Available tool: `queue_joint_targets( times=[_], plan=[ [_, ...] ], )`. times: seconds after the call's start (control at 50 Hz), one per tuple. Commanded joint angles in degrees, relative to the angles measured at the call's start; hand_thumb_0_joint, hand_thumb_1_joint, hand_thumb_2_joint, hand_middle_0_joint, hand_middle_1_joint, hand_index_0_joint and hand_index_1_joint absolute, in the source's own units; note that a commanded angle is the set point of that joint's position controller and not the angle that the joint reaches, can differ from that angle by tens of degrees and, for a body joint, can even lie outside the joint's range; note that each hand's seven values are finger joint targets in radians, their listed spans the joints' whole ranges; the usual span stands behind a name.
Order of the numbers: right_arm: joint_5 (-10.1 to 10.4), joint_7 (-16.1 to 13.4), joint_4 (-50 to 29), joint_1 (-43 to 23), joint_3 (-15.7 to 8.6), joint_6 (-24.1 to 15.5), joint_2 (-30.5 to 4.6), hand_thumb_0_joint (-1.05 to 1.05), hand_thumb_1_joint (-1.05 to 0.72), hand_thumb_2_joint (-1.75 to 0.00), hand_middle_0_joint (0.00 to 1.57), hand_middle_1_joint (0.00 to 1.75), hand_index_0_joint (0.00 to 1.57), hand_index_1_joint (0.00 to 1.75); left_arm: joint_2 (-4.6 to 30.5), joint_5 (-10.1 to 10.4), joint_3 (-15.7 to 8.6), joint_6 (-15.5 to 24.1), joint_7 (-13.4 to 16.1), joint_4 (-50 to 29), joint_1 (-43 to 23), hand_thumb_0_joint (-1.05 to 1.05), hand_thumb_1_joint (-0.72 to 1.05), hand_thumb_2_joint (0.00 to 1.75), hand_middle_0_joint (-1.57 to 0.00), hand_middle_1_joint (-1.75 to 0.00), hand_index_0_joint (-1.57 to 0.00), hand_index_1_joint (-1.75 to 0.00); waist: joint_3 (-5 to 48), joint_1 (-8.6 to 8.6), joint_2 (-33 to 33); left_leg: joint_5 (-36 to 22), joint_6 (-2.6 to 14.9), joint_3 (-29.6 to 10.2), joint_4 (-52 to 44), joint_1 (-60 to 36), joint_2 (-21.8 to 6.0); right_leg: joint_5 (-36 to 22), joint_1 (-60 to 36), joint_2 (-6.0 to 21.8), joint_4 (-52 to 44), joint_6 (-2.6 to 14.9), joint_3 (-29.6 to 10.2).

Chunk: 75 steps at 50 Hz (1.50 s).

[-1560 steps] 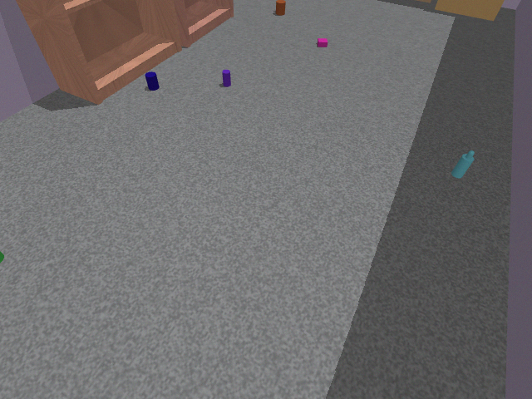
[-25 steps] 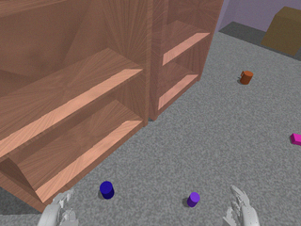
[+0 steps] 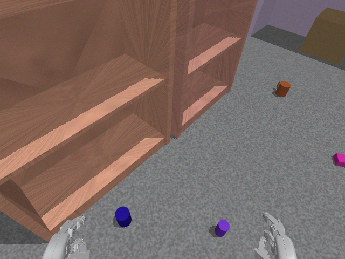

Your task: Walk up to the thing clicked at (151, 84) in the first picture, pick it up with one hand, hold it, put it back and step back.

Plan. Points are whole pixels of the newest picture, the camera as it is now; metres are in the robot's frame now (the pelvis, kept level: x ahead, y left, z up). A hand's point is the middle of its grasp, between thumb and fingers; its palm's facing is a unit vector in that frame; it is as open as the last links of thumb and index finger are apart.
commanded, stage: home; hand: left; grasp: from above
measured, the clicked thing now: (123, 217) +0.45 +0.22 -0.67
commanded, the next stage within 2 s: stand in 0.62 s
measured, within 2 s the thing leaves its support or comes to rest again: neither
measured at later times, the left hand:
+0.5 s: hand (87, 255) +0.16 +0.18 -0.05, palm faces +0.04 -0.98 -0.20, open 7.4 cm
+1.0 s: hand out of the picture +0.12 +0.24 -0.11, palm faces +0.03 -0.94 -0.34, open 7.4 cm
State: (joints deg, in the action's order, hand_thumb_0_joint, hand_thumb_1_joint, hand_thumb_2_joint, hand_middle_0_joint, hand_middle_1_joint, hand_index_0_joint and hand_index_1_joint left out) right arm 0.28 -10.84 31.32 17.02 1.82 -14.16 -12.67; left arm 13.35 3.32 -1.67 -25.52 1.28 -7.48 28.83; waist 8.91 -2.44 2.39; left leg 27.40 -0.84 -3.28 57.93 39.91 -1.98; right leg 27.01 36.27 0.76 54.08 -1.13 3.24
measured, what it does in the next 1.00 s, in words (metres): stands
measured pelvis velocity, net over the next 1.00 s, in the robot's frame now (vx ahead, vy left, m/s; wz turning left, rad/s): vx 0.00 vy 0.01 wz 0.01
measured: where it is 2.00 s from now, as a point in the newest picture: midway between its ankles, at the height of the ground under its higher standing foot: outside the picture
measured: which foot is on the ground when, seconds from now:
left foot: down 0.00-1.00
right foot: down 0.00-1.00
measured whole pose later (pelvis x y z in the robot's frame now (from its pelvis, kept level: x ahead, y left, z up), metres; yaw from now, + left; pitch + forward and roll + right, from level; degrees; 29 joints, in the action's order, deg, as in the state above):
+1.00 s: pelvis +0.00 +0.01 +0.03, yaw +0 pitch +1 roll +0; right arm -3.2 -0.8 49.1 10.3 -2.2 -2.1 -16.9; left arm 17.1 -2.5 -2.7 -3.5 2.0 38.8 13.0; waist -2.1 1.2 -0.7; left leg 22.4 0.6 -1.0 45.2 23.7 0.6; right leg 23.5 21.7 3.4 44.4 -2.2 1.4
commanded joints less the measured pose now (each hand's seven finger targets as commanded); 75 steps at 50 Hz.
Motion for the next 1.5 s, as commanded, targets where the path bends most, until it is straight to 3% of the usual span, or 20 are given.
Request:
queue_joint_targets(
  times=[0.0, 0.16, 0.22, 0.24, 0.36, 0.46, 0.68, 0.7, 0.72, 0.74, 0.76, 0.78, 0.8, 0.86, 0.92, 1.04, 1.16, 1.28, 1.4, 1.48],
  plan=[
    [-0.03, -0.62, -9.48, -4.23, -3.21, -3.49, -7.33, 0.00, -0.90, -0.90, 0.20, 0.30, 0.20, 0.30, 5.69, -0.55, -3.56, 2.32, 0.38, -10.73, -0.70, 0.00, 0.90, 0.90, -0.20, -0.30, -0.20, -0.30, 3.71, 0.33, 0.92, -8.65, 1.34, 0.11, -10.86, -5.62, 1.21, -7.49, -0.85, -2.19, -8.57, 1.31, 1.12],
    [0.07, -0.69, -9.51, -3.83, -2.88, -3.40, -6.82, 0.00, -0.90, -0.90, 0.20, 0.30, 0.20, 0.30, 6.14, -0.21, -3.93, 2.22, 0.37, -11.31, -0.81, 0.00, 0.90, 0.90, -0.20, -0.30, -0.20, -0.30, 5.05, 0.27, 0.30, -10.46, 1.61, 0.85, -9.44, -5.57, 1.65, -9.40, -1.50, -1.85, -8.84, 1.13, 0.54],
    [0.05, -0.75, -9.57, -3.89, -2.81, -3.48, -6.64, 0.00, -0.90, -0.90, 0.20, 0.30, 0.20, 0.30, 4.68, -0.41, -2.74, 2.14, 0.27, -10.47, -1.15, 0.00, 0.90, 0.90, -0.20, -0.30, -0.20, -0.30, 3.74, -0.27, 0.43, -9.72, 1.55, 0.91, -9.59, -5.54, 1.56, -8.72, -0.46, -1.91, -8.95, 1.10, 0.64],
    [0.07, -0.80, -9.67, -4.05, -3.11, -3.57, -7.21, 0.00, -0.90, -0.90, 0.20, 0.30, 0.20, 0.30, 6.52, -0.16, -4.18, 2.54, 0.34, -12.71, -2.51, 0.00, 0.90, 0.90, -0.20, -0.30, -0.20, -0.30, 3.98, 0.01, -0.05, -9.23, 1.67, 0.79, -9.74, -5.47, 1.48, -8.26, -0.74, -2.00, -9.06, 1.00, 0.72],
    [0.16, -0.80, -9.88, -4.37, -3.05, -3.56, -7.12, 0.00, -0.90, -0.90, 0.20, 0.30, 0.20, 0.30, 6.33, -0.28, -4.09, 2.53, 0.33, -11.95, -1.31, 0.00, 0.90, 0.90, -0.20, -0.30, -0.20, -0.30, 3.44, 0.47, 0.54, -6.99, 1.63, 1.02, -10.02, -4.61, 1.73, -6.37, -0.77, -1.88, -9.38, 1.11, 0.55],
    [0.07, -0.83, -9.86, -3.66, -3.15, -3.41, -6.88, 0.00, -0.90, -0.90, 0.20, 0.30, 0.20, 0.30, 6.17, -0.42, -3.85, 2.36, 0.45, -12.57, -0.30, 0.00, 0.90, 0.90, -0.20, -0.30, -0.20, -0.30, 6.06, 0.03, 0.89, -11.62, 1.61, 1.40, -8.66, -6.14, 1.83, -10.85, -1.75, -1.74, -8.82, 1.00, 0.29],
    [0.17, -0.70, -9.85, -3.90, -3.29, -2.87, -7.02, 0.00, -0.90, -0.90, 0.20, 0.30, 0.20, 0.30, 5.80, -0.40, -3.46, 2.71, 0.62, -11.80, -0.24, 0.00, 0.90, 0.90, -0.20, -0.30, -0.20, -0.30, 4.65, 0.08, 0.41, -12.27, 1.51, 0.98, -8.96, -5.63, 1.59, -11.25, -1.77, -1.98, -8.33, 1.13, 0.73],
    [-6.67, 2.72, 4.39, -7.63, -5.37, 3.55, -13.20, 0.00, -0.90, -0.90, 0.20, 0.30, 0.20, 0.30, 10.31, -7.22, -3.64, 14.71, 2.72, 8.31, -17.44, 0.00, 0.90, 0.90, -0.20, -0.30, -0.20, -0.30, -7.98, 4.59, -3.49, -22.25, 4.09, -1.33, -13.21, -5.92, -0.09, -10.94, -13.23, 3.03, -11.05, 2.71, -3.18],
    [-6.84, 4.55, 5.00, -8.59, -6.28, 5.94, -13.72, 0.00, -0.90, -0.90, 0.20, 0.30, 0.20, 0.30, 11.23, -7.26, -4.78, 18.46, 2.25, 18.75, -12.64, 0.00, 0.90, 0.90, -0.20, -0.30, -0.20, -0.30, -3.46, 4.30, -6.11, -23.56, 4.79, 0.31, -12.98, -10.30, 0.20, -11.98, -14.14, 3.62, -12.30, 4.76, -6.71],
    [-6.86, 5.69, 4.76, -8.09, -6.13, 7.01, -13.54, 0.00, -0.90, -0.90, 0.20, 0.30, 0.20, 0.30, 12.13, -7.65, -4.67, 20.32, 1.96, 21.49, -11.86, 0.00, 0.90, 0.90, -0.20, -0.30, -0.20, -0.30, -1.96, 3.63, -7.41, -23.16, 4.89, 0.31, -12.99, -12.71, 0.23, -12.94, -13.78, 4.33, -12.97, 5.51, -8.31],
    [-7.12, 6.49, 4.37, -7.11, -5.88, 7.77, -13.54, 0.00, -0.90, -0.90, 0.20, 0.30, 0.20, 0.30, 11.55, -7.39, -4.08, 21.30, 1.57, 22.96, -13.13, 0.00, 0.90, 0.90, -0.20, -0.30, -0.20, -0.30, -2.49, 2.68, -3.95, -23.26, 4.93, -0.71, -14.23, -13.16, 0.17, -14.75, -12.54, 3.09, -12.61, 5.08, -7.41],
    [-5.81, 7.46, 5.48, -7.18, -5.64, 8.10, -13.13, 0.00, -0.90, -0.90, 0.20, 0.30, 0.20, 0.30, 12.18, -7.29, -3.73, 22.28, 1.35, 25.30, -13.98, 0.00, 0.90, 0.90, -0.20, -0.30, -0.20, -0.30, -1.39, 3.39, -1.53, -22.36, 4.78, -1.65, -16.13, -15.09, 0.22, -15.36, -15.35, 3.39, -11.58, 4.74, -6.49],
    [-4.31, 8.41, 6.99, -6.88, -5.58, 8.25, -12.31, 0.00, -0.90, -0.90, 0.20, 0.30, 0.20, 0.30, 11.89, -6.89, -3.60, 22.84, 1.12, 27.49, -14.95, 0.00, 0.90, 0.90, -0.20, -0.30, -0.20, -0.30, -0.62, 3.62, -0.19, -22.08, 5.02, -1.52, -17.43, -17.48, -0.07, -16.00, -16.07, 3.78, -11.56, 3.78, -6.08],
    [-3.15, 9.58, 9.07, -8.90, -6.38, 9.09, -12.70, 0.00, -0.90, -0.90, 0.20, 0.30, 0.20, 0.30, 11.13, -6.10, -4.00, 23.27, 1.19, 34.24, -15.89, 0.00, 0.90, 0.90, -0.20, -0.30, -0.20, -0.30, -0.78, 4.83, -2.12, -20.60, 4.39, -2.26, -18.82, -18.71, -0.33, -14.57, -16.78, 3.91, -14.10, 2.97, -5.71],
    [-3.21, 9.87, 11.83, -9.23, -6.72, 10.07, -12.55, 0.00, -0.90, -0.90, 0.20, 0.30, 0.20, 0.30, 11.53, -6.17, -3.84, 24.70, 1.29, 40.38, -17.71, 0.00, 0.90, 0.90, -0.20, -0.30, -0.20, -0.30, -0.69, 4.04, -2.61, -20.81, 4.46, -1.82, -19.84, -21.19, -0.26, -16.86, -18.91, 4.77, -16.89, 2.58, -5.96],
    [-3.23, 9.30, 16.50, -9.43, -6.74, 11.13, -13.48, 0.00, -0.90, -0.90, 0.20, 0.30, 0.20, 0.30, 10.87, -5.68, -3.41, 25.67, 1.49, 49.98, -18.05, 0.00, 0.90, 0.90, -0.20, -0.30, -0.20, -0.30, -5.33, 4.17, 1.00, -23.04, 4.93, -5.92, -28.00, -24.12, -2.91, -16.63, -21.12, 3.58, -20.33, 1.61, -3.80],
    [-2.56, 8.90, 20.95, -9.47, -6.48, 12.26, -13.96, 0.00, -0.90, -0.90, 0.20, 0.30, 0.20, 0.30, 12.21, -5.42, -3.08, 26.17, 1.42, 57.60, -17.92, 0.00, 0.90, 0.90, -0.20, -0.30, -0.20, -0.30, -8.42, 3.50, -1.41, -19.97, 3.76, -4.64, -32.14, -26.73, -2.39, -17.36, -24.79, 4.92, -27.76, 1.99, -4.84],
    [-1.95, 8.82, 24.30, -10.04, -6.29, 12.50, -14.32, 0.00, -0.90, -0.90, 0.20, 0.30, 0.20, 0.30, 12.82, -5.22, -2.62, 26.34, 1.51, 62.40, -18.53, 0.00, 0.90, 0.90, -0.20, -0.30, -0.20, -0.30, -8.87, 3.40, -1.64, -23.60, 3.16, -4.19, -35.14, -31.09, -2.81, -19.06, -27.30, 5.56, -31.91, 1.62, -4.82],
    [-1.88, 9.01, 26.42, -10.87, -6.19, 13.15, -14.76, 0.00, -0.90, -0.90, 0.20, 0.30, 0.20, 0.30, 13.74, -5.45, -2.50, 26.07, 1.12, 65.92, -19.02, 0.00, 0.90, 0.90, -0.20, -0.30, -0.20, -0.30, -12.71, 3.37, -0.75, -11.09, 2.46, -5.29, -40.86, -28.29, -2.96, -13.02, -27.76, 5.04, -34.53, 1.23, -4.49],
    [-1.83, 9.30, 27.57, -10.87, -6.13, 13.22, -14.53, 0.00, -0.90, -0.90, 0.20, 0.30, 0.20, 0.30, 13.83, -5.30, -2.37, 26.35, 0.98, 67.19, -19.56, 0.00, 0.90, 0.90, -0.20, -0.30, -0.20, -0.30, -12.44, 3.37, -1.49, -11.39, 2.27, -5.23, -41.53, -28.04, -2.98, -12.48, -28.95, 5.52, -35.87, 1.20, -4.86]
  ],
)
